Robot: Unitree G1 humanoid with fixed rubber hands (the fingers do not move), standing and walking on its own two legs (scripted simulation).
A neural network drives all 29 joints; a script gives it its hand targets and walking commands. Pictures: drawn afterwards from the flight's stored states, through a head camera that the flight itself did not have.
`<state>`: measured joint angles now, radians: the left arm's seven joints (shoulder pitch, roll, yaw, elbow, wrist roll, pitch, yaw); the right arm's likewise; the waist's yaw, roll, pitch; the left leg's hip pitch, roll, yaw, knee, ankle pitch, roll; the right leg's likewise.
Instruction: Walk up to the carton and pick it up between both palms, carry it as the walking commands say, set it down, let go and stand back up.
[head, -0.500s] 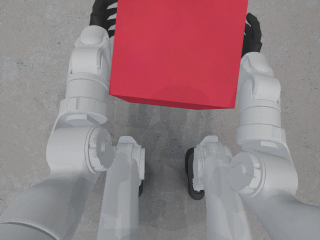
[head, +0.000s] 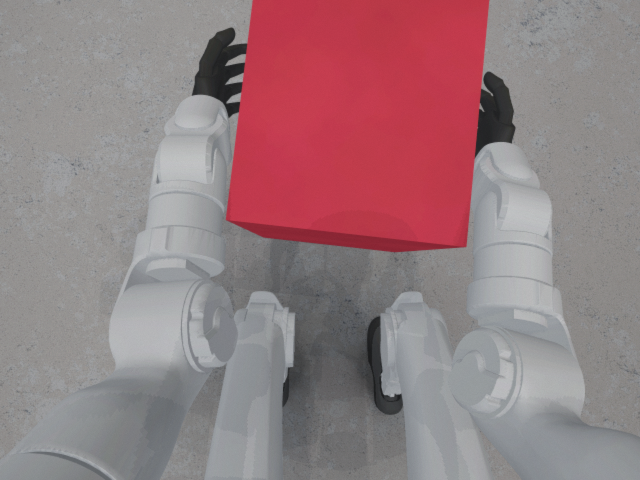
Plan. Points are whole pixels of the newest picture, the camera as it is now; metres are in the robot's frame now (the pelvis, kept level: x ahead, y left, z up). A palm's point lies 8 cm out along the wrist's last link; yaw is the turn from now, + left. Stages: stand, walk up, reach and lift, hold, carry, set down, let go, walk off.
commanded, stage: reach and lift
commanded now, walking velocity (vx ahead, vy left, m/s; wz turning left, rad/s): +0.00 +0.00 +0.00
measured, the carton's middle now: (347, 129) +0.52 +0.00 -0.13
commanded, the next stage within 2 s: none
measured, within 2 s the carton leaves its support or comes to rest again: neither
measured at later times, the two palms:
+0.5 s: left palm (195, 87) +0.50 +0.15 +0.01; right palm (529, 139) +0.46 -0.15 +0.01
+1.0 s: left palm (169, 65) +0.48 +0.15 +0.08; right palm (591, 132) +0.44 -0.16 +0.08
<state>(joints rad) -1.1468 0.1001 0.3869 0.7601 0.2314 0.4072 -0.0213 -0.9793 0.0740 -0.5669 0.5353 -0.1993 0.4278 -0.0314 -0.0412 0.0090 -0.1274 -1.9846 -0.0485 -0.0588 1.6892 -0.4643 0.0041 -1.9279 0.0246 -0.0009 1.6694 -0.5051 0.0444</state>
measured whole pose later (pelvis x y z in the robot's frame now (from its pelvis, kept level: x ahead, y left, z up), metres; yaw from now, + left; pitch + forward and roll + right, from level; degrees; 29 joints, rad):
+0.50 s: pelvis +0.01 +0.00 +0.06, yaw +1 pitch +40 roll -4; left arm -1.00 0.04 0.39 0.72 0.24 0.39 -0.03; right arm -0.84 0.11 -0.56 0.49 -0.23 0.42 0.00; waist -0.05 0.01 -0.18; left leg -1.75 -0.05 -0.06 1.49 -0.44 0.01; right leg -1.70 0.02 0.01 1.47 -0.48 0.04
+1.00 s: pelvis +0.03 +0.00 +0.12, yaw +2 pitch +34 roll -2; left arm -0.85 -0.01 0.38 0.68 0.27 0.38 -0.05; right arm -0.68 0.16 -0.54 0.44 -0.25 0.42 0.02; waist -0.06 0.01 -0.17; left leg -1.45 -0.05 -0.06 1.25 -0.40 0.01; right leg -1.41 0.02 0.01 1.24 -0.43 0.03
